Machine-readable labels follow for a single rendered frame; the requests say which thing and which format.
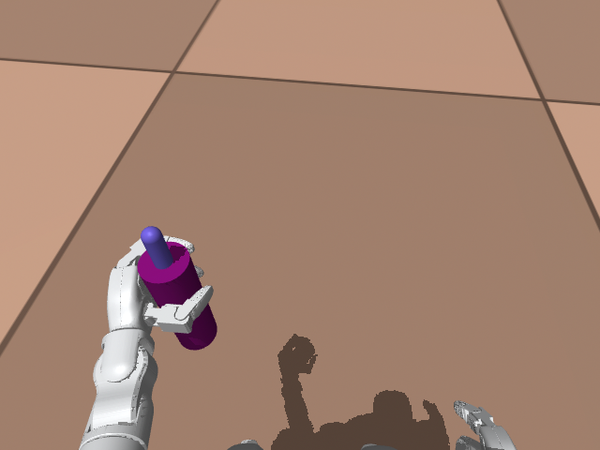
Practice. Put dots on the bottle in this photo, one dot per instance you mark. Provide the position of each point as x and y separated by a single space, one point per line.
169 274

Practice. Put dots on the left robot hand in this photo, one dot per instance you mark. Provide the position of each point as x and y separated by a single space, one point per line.
130 304

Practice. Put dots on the left robot arm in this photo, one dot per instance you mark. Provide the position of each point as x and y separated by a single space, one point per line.
124 376

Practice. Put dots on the right robot hand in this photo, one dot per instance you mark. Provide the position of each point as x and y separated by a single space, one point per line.
492 437

